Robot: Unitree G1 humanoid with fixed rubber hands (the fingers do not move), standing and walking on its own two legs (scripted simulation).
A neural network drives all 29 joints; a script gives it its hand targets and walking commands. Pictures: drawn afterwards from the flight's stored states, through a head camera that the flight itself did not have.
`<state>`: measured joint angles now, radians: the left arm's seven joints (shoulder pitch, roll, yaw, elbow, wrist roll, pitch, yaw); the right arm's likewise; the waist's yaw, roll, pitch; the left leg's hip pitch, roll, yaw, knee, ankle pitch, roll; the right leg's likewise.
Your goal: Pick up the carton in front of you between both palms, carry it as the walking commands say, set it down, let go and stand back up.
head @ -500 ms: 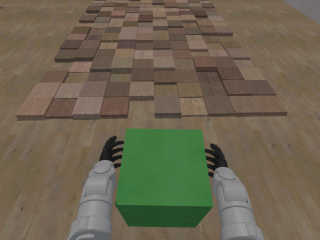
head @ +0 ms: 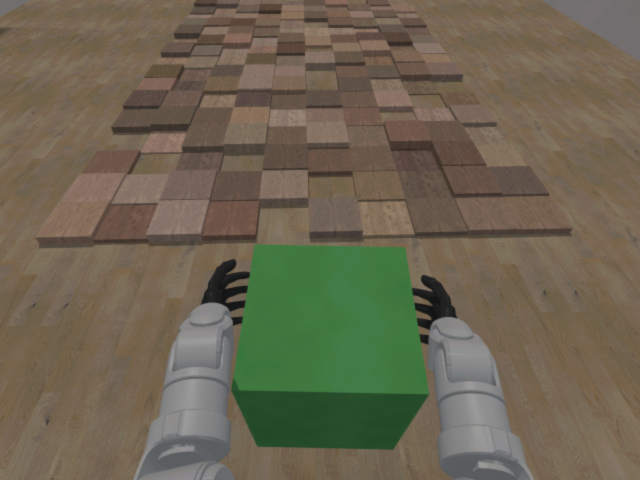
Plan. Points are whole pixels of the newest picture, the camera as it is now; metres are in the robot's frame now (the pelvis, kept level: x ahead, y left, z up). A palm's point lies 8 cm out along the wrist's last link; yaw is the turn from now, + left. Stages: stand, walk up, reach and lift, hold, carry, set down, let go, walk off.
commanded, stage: reach and lift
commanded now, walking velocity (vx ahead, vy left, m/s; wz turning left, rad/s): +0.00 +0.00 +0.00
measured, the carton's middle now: (327, 352) +0.30 +0.00 -0.05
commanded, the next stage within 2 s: hold in 0.56 s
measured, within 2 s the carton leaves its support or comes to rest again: neither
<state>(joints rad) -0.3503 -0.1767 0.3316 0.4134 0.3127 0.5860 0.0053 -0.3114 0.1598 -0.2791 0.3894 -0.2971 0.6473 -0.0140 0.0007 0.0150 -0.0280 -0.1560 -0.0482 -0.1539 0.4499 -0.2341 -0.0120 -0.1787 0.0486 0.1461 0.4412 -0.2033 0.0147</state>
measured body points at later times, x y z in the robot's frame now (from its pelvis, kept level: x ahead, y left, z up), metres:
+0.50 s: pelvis +0.01 +0.00 +0.01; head -0.03 +0.00 +0.45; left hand +0.32 +0.16 +0.04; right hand +0.31 -0.15 +0.03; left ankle +0.01 +0.13 -0.74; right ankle +0.03 -0.13 -0.74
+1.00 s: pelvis +0.00 +0.00 +0.00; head -0.05 +0.00 +0.45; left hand +0.30 +0.16 +0.05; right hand +0.30 -0.15 +0.04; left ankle +0.01 +0.13 -0.74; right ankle +0.03 -0.13 -0.74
